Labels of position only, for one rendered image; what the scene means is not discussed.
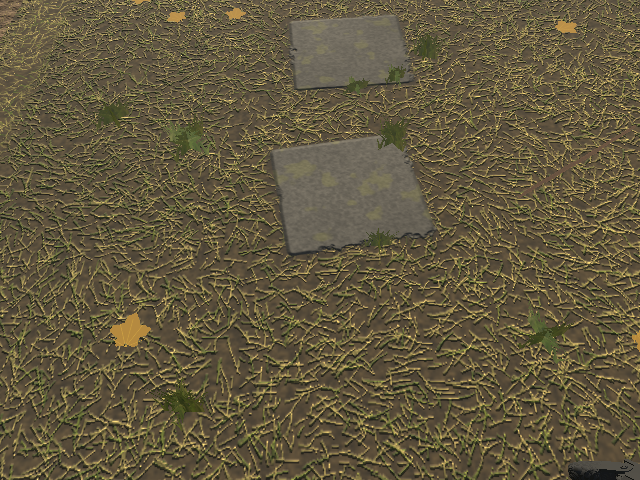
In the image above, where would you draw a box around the right robot hand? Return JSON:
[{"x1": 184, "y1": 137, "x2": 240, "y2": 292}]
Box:
[{"x1": 568, "y1": 459, "x2": 640, "y2": 480}]

